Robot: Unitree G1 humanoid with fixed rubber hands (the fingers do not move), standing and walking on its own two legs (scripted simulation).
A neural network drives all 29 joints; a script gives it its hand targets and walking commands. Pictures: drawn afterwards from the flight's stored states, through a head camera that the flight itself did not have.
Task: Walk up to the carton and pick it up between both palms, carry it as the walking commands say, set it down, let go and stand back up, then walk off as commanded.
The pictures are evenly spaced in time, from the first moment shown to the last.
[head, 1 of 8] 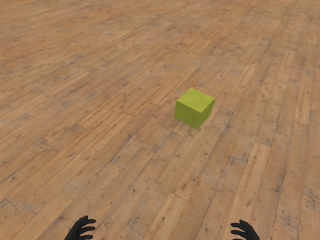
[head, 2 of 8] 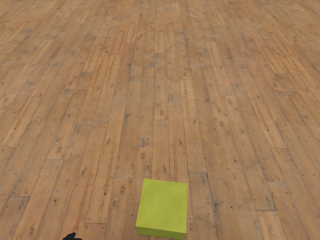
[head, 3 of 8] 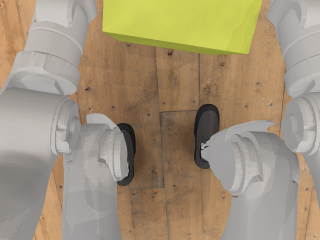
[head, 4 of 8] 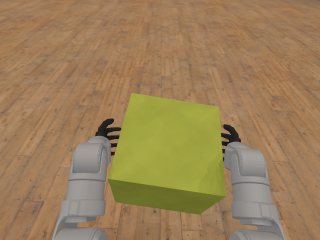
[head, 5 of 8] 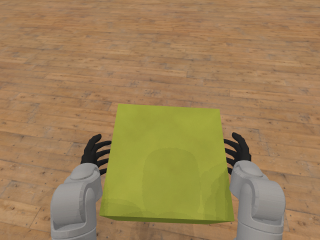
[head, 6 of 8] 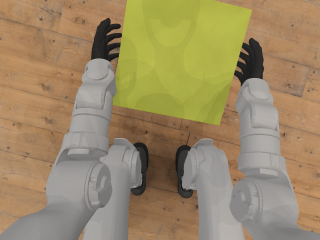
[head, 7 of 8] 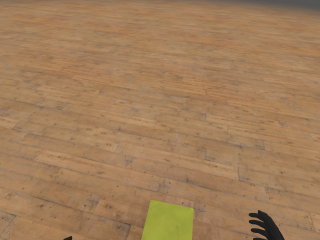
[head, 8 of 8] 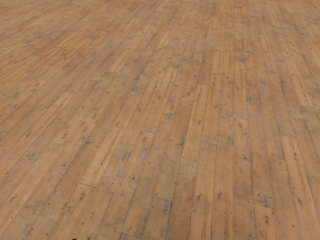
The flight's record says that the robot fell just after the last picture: no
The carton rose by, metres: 0.71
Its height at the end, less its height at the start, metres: +0.00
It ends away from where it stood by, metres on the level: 3.69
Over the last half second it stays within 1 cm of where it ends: yes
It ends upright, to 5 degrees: yes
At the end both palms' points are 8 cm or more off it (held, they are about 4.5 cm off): yes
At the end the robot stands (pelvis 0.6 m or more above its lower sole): yes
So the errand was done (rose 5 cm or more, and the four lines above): yes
